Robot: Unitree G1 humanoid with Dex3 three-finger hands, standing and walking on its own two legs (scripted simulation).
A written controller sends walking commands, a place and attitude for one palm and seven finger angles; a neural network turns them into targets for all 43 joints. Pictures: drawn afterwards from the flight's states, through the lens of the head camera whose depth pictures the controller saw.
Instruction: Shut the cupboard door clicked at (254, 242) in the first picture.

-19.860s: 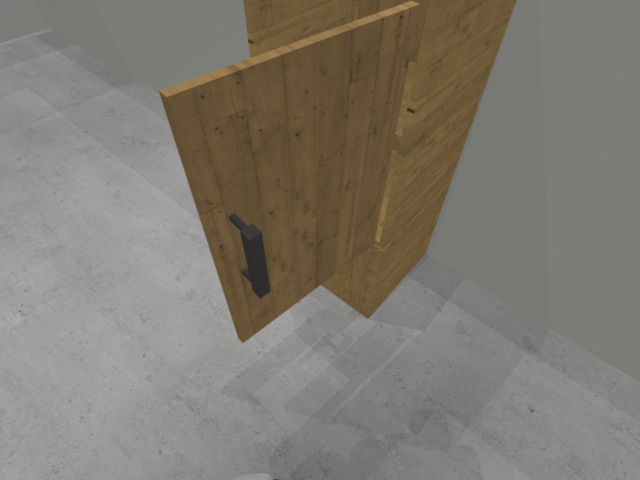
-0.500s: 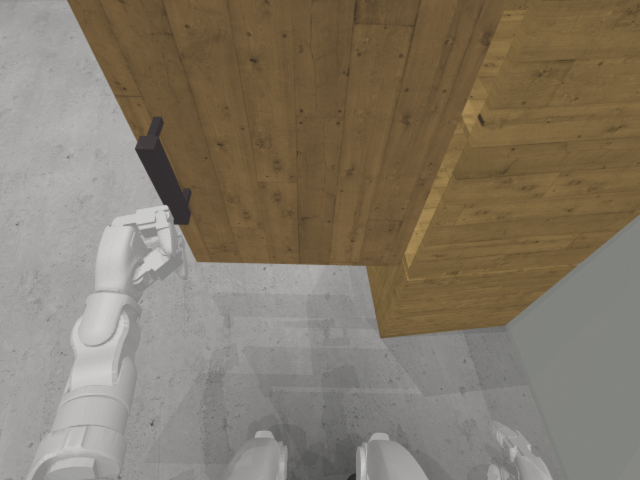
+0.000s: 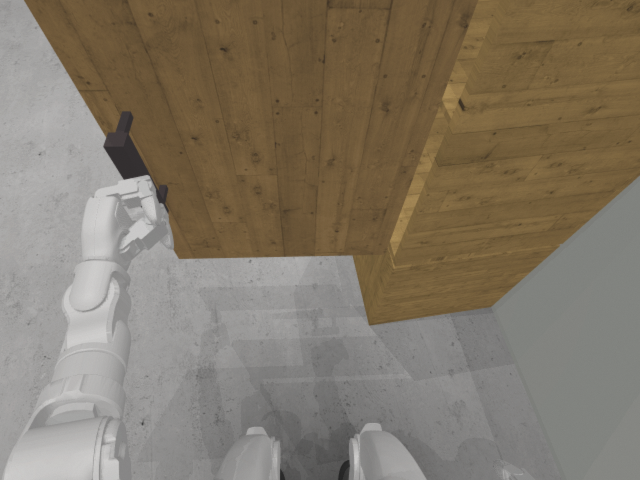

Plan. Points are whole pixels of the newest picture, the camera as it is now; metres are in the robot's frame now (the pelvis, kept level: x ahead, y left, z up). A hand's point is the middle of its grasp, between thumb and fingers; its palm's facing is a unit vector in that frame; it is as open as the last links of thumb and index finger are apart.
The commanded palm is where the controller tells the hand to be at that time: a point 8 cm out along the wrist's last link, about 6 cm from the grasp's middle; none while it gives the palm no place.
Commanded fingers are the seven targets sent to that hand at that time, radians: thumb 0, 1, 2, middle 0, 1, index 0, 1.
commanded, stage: bring the fist close to the handle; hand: left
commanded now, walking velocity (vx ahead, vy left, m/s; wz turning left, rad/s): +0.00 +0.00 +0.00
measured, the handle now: (143, 171) +0.51 +0.24 +0.04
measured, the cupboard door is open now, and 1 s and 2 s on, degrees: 83 73 62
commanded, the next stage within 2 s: push the door shut along its arc in 0.10 s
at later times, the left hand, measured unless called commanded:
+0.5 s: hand (162, 205) +0.44 +0.20 +0.05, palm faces -0.02 -1.00 -0.04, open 3.1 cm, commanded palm +0.43 +0.25 +0.05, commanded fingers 0.00 0.90 0.90 -1.30 -1.50 -1.30 -1.50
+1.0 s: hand (175, 170) +0.50 +0.19 +0.05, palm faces -0.15 -0.99 -0.02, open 3.2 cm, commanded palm +0.50 +0.23 +0.05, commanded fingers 0.00 0.90 0.90 -1.30 -1.50 -1.30 -1.50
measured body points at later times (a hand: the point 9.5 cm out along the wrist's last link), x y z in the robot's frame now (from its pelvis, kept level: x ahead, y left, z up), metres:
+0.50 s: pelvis +0.00 +0.00 -0.01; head +0.11 +0.01 +0.43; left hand +0.44 +0.26 +0.05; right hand +0.09 -0.26 -0.12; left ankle +0.02 +0.10 -0.65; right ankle +0.03 -0.10 -0.65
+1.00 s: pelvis -0.01 +0.01 -0.02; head +0.14 +0.04 +0.41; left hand +0.50 +0.25 +0.06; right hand +0.01 -0.26 -0.12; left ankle +0.02 +0.10 -0.65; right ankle +0.03 -0.10 -0.65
